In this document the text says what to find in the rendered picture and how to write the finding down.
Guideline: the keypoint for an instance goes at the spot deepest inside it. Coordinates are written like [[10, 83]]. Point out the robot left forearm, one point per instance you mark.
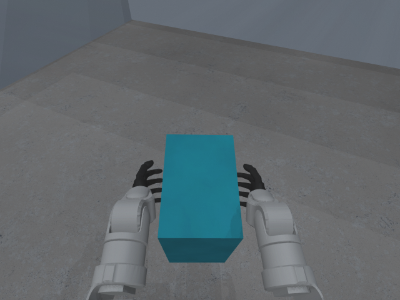
[[122, 269]]

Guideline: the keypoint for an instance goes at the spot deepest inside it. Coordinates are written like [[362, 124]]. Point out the robot right forearm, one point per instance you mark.
[[285, 270]]

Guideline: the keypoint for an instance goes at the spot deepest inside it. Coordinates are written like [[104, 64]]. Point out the robot left hand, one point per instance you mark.
[[143, 174]]

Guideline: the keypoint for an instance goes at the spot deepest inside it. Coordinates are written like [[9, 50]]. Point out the robot right hand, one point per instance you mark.
[[253, 177]]

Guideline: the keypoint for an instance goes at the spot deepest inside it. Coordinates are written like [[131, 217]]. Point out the carton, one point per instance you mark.
[[200, 214]]

